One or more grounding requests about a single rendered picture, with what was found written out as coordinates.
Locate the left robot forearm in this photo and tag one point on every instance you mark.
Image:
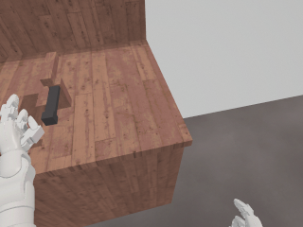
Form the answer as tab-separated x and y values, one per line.
17	192

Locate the tap lever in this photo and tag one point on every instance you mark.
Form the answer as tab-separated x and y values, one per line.
49	116

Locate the counter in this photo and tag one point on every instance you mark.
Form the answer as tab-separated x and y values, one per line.
118	144

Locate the right robot hand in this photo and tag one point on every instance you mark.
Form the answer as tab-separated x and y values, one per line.
250	220

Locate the left robot hand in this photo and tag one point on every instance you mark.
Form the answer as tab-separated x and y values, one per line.
14	131

